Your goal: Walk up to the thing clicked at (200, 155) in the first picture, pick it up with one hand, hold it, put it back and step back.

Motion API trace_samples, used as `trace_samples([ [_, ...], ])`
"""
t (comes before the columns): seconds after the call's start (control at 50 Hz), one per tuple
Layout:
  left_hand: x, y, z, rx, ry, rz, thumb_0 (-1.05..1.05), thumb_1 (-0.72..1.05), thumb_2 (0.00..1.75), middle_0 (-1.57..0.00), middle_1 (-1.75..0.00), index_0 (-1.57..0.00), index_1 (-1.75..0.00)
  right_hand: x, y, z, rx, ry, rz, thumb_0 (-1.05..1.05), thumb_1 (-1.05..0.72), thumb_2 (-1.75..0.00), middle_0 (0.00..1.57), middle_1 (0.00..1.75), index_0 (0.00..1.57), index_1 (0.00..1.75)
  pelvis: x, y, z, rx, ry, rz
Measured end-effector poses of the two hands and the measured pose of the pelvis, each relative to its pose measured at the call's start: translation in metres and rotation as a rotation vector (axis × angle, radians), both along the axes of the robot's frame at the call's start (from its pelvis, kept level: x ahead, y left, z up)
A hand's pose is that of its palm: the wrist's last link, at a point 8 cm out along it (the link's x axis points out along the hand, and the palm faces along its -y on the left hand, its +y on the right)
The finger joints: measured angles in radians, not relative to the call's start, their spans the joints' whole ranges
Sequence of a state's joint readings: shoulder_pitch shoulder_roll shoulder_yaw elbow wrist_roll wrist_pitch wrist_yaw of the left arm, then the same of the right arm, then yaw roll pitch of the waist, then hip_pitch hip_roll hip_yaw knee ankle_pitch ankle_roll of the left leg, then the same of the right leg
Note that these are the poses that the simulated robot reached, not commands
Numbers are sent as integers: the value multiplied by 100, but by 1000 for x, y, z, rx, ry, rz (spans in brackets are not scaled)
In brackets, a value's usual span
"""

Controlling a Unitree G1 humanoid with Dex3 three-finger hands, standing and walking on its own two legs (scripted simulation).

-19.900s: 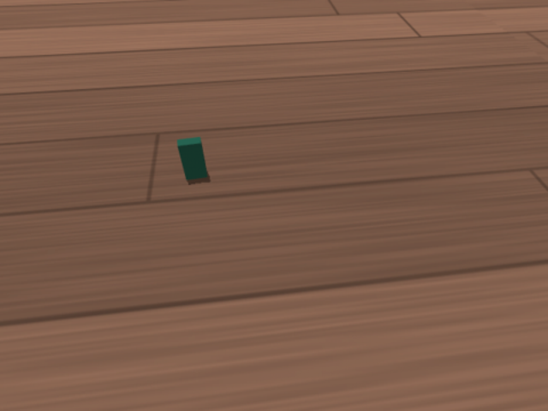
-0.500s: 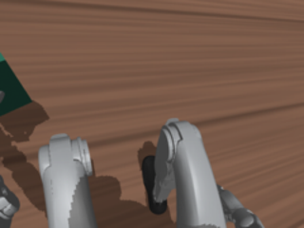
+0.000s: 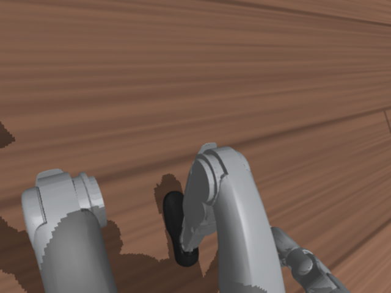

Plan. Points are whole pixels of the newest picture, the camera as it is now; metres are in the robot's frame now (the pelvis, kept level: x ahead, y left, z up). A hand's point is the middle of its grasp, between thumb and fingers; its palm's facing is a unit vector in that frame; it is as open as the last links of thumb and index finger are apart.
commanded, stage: lower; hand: left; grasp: from the side
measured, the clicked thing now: out of the picture +0.44 +0.34 -0.16
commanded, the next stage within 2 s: loosen in 0.50 s
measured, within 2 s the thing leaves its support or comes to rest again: neither
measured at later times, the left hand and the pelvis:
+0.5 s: hand out of the picture +0.42 +0.36 -0.17, palm faces +0.57 -0.82 -0.03, open 9.5 cm; pelvis -0.01 +0.01 -0.01, yaw -2 degrees
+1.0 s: hand out of the picture +0.43 +0.37 -0.15, palm faces +0.57 -0.82 +0.00, open 11.4 cm; pelvis -0.01 +0.01 -0.01, yaw -3 degrees
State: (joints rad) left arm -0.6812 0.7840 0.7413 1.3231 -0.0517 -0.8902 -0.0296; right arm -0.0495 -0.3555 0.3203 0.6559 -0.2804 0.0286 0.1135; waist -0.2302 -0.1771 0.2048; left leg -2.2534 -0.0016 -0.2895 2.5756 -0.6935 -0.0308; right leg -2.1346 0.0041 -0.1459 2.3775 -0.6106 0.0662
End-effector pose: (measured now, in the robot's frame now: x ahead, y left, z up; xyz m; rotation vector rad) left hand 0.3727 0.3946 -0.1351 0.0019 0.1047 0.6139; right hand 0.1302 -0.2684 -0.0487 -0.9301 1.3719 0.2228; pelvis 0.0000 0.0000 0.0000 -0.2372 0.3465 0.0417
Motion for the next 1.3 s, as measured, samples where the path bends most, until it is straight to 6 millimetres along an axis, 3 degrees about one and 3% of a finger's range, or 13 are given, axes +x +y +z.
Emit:
trace_samples([
  [0.42, -1, 0, -26, -2, 9, -5, 0, -43, 97, -81, -121, -85, -120, 5, 13, 10, -39, 8, 103, 0, -91, -90, 21, 30, 21, 30, -6, 6, -5, -37, -65, -20],
  [0.74, -1, 4, -27, -3, -14, 2, 0, -41, 92, -85, -116, -88, -114, 12, 20, 15, -54, -5, 149, 0, -90, -89, 21, 30, 21, 30, -9, 9, -7, -52, -88, -28],
  [0.92, 6, 10, -19, -1, -65, 18, 0, -29, 64, -84, -90, -84, -86, 14, 25, 17, -59, -12, 157, 0, -90, -89, 21, 30, 21, 30, -9, 11, -7, -60, -91, -31],
  [1.16, 11, 5, -16, -10, -73, -5, -1, -40, 20, -38, -32, -39, -30, 14, 30, 18, -48, -32, 145, 0, -90, -89, 21, 30, 21, 30, -10, 14, -7, -67, -95, -38],
  [1.3, 9, 5, -17, -2, -78, -10, -1, -50, 8, -17, -13, -19, -11, 11, 30, 17, -48, -21, 143, 0, -89, -89, 21, 30, 21, 30, -11, 13, -8, -63, -98, -39],
])
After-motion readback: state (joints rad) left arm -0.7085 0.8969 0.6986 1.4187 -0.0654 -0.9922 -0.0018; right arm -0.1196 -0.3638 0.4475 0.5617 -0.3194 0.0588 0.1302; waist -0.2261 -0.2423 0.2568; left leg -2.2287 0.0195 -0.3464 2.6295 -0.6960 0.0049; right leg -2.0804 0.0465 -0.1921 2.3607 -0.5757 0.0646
